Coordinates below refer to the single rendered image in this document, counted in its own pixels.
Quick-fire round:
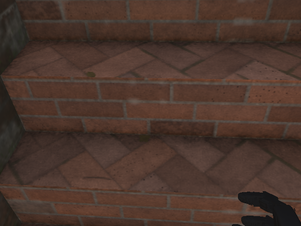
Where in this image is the robot right hand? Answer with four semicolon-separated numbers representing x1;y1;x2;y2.
231;191;301;226

